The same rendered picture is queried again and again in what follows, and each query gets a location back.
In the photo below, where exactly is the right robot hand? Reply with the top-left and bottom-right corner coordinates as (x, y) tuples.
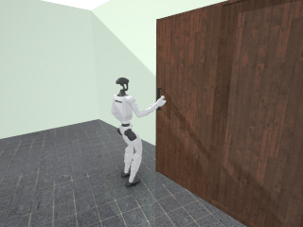
(152, 96), (167, 107)

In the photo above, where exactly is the robot right forearm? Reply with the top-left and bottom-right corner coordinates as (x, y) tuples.
(138, 103), (158, 117)

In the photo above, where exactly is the robot right upper arm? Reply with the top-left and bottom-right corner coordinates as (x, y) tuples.
(125, 96), (142, 118)

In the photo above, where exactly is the handle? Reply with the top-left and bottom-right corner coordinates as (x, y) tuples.
(157, 88), (162, 111)

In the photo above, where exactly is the wardrobe door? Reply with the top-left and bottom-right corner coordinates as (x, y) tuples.
(207, 0), (303, 227)
(156, 5), (224, 199)

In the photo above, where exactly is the right robot thigh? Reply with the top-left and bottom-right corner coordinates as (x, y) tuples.
(127, 130), (142, 160)

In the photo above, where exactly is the robot left foot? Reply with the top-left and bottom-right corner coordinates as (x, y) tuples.
(121, 170), (131, 178)

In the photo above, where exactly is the robot left upper arm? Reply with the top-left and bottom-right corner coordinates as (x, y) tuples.
(111, 95), (117, 115)

